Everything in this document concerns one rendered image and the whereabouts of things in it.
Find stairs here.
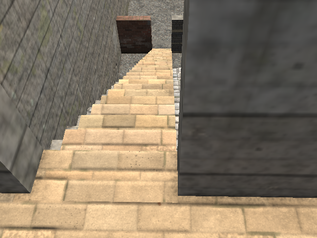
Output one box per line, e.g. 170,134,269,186
60,49,176,152

